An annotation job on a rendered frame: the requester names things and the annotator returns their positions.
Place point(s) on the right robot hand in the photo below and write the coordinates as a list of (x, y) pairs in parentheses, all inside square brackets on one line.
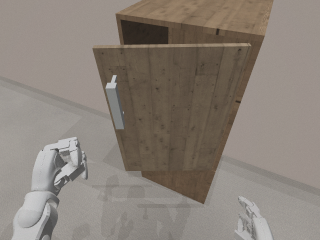
[(257, 226)]

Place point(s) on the left robot hand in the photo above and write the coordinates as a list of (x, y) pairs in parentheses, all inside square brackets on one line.
[(47, 175)]

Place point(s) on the handle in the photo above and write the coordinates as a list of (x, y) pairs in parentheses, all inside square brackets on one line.
[(115, 103)]

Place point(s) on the cupboard door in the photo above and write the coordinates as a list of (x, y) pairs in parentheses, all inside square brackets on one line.
[(176, 100)]

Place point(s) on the robot left forearm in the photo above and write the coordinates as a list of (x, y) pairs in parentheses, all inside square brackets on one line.
[(37, 218)]

